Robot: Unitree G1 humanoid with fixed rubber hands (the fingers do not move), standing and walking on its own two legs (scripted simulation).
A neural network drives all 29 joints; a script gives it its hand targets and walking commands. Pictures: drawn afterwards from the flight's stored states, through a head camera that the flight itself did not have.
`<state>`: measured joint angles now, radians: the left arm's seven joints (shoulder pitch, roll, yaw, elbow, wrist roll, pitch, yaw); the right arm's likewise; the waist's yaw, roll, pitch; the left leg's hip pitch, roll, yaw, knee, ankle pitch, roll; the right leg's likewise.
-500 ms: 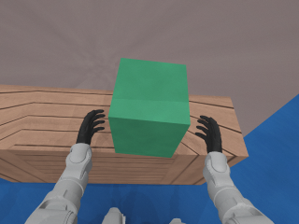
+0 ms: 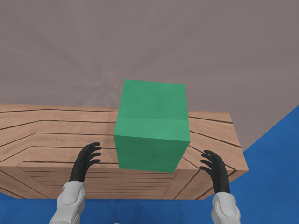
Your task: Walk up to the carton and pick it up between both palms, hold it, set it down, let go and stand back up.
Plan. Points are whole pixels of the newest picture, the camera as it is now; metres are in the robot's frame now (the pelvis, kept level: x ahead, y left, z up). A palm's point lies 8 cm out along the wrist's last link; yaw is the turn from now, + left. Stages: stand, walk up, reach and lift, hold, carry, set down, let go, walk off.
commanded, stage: set down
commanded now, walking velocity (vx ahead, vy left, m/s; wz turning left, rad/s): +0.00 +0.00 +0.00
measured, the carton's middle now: (150, 128) +0.44 +0.00 -0.08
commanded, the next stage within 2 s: let go in 1.92 s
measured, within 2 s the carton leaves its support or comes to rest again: neither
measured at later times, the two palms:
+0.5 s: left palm (77, 182) +0.25 +0.19 -0.03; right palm (228, 195) +0.22 -0.20 -0.03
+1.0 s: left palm (78, 196) +0.22 +0.19 -0.04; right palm (234, 206) +0.20 -0.21 -0.04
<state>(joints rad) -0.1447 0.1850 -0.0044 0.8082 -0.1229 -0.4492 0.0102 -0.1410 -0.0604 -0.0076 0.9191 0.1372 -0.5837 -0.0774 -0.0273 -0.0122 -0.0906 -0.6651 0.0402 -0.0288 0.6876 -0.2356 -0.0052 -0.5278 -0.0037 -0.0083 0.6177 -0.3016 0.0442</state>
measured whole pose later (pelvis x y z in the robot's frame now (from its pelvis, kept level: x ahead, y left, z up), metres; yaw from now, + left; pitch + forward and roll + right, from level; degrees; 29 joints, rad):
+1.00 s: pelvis +0.03 -0.03 +0.02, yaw -1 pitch -5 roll +1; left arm 0.15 0.22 0.02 0.65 -0.04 -0.27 -0.05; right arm 0.16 -0.06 0.08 0.83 0.08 -0.50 -0.08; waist 0.03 -0.08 0.07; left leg -0.13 0.04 0.01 0.46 -0.23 -0.05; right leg -0.06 -0.01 0.03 0.49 -0.33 0.00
